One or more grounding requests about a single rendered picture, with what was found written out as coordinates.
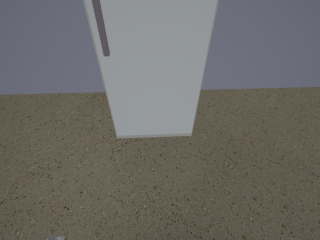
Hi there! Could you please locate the handle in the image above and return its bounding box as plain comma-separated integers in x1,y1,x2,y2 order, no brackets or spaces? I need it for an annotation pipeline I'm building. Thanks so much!
91,0,110,57

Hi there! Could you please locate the fridge door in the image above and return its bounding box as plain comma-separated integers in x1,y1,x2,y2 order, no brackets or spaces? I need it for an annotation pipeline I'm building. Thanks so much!
85,0,217,136

